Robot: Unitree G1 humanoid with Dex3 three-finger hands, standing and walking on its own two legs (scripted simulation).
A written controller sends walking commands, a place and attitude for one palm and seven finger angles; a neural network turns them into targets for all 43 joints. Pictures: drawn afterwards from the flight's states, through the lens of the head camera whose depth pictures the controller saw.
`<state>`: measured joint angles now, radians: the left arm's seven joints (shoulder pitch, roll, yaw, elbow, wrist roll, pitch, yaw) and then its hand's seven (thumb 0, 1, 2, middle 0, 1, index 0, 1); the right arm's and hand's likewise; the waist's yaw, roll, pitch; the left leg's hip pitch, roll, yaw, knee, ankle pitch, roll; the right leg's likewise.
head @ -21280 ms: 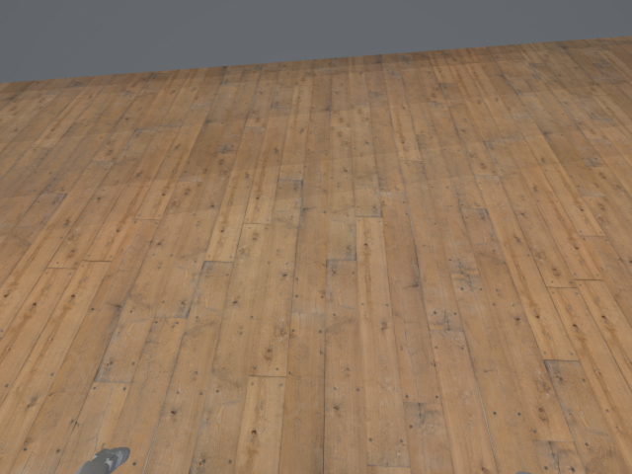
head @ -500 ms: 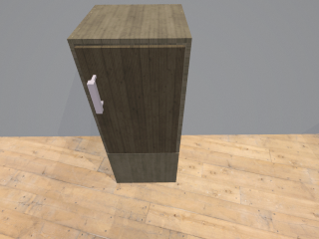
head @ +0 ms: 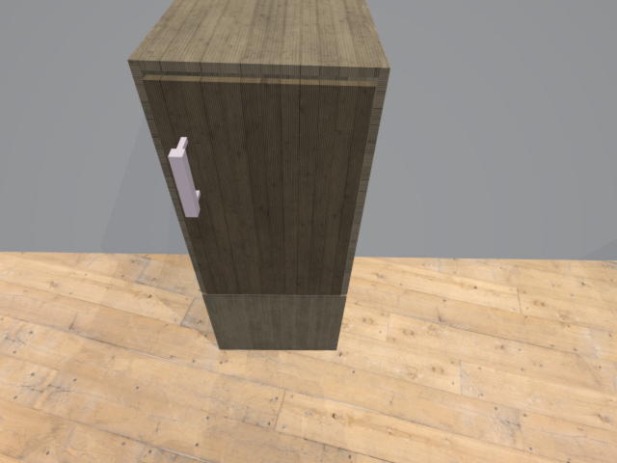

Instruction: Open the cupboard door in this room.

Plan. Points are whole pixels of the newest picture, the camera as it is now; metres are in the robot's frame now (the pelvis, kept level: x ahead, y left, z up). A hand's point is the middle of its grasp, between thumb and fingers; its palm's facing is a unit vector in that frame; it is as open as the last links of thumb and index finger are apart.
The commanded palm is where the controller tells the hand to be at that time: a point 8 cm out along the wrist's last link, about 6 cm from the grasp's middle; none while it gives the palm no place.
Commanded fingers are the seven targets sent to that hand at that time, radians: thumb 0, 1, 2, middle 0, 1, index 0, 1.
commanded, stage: shuffle to correct the standing spot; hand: left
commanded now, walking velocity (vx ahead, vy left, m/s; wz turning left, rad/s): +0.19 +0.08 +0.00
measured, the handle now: (188, 177) +0.57 +0.25 +0.04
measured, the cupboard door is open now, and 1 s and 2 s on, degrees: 0 0 0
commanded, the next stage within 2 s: come to a stop and stand still in 0.02 s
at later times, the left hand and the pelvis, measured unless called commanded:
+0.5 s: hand out of the picture +0.12 +0.17 -0.16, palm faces +0.11 -0.97 -0.20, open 7.2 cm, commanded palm none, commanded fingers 0.00 0.90 0.90 -0.20 -0.30 -0.20 -0.30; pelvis +0.03 -0.01 +0.00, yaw +3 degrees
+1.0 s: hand out of the picture -0.06 +0.15 -0.17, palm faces +0.09 -0.99 -0.15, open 7.4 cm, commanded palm none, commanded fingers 0.00 0.90 0.90 -0.20 -0.30 -0.20 -0.30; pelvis +0.00 +0.00 +0.01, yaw +2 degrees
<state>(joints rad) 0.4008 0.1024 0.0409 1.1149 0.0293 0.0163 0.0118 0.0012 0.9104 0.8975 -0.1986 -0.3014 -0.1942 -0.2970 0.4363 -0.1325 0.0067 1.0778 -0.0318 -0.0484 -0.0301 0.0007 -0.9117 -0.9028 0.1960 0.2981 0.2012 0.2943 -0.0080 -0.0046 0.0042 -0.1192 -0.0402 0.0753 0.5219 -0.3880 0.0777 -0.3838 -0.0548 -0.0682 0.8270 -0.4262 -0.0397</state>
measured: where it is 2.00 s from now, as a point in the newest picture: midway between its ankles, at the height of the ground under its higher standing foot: outside the picture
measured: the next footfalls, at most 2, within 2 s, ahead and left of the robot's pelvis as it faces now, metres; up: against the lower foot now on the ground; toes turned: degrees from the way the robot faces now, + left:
right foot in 0.26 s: +0.16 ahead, -0.10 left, +0.00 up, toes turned -5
left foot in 0.56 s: +0.08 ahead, +0.12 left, +0.00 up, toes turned +5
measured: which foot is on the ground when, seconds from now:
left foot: down 0.00-0.26, up 0.28-0.54, down 0.56-1.00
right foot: up 0.00-0.24, down 0.26-0.58, up 0.60-0.78, down 0.80-1.00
